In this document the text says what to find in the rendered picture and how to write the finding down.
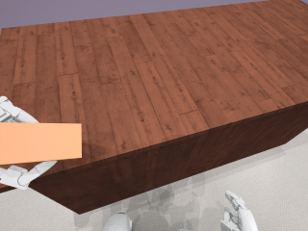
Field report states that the table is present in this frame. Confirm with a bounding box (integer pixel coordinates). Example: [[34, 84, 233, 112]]
[[0, 0, 308, 215]]

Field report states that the left robot thigh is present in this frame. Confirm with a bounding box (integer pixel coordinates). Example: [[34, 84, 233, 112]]
[[102, 214, 132, 231]]

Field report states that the sponge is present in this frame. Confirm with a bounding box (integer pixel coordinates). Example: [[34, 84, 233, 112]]
[[0, 122, 82, 167]]

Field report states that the left robot hand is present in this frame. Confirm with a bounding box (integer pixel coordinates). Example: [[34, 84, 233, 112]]
[[0, 95, 58, 190]]

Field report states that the right robot hand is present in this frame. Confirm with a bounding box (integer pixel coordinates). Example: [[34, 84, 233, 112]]
[[220, 190, 259, 231]]

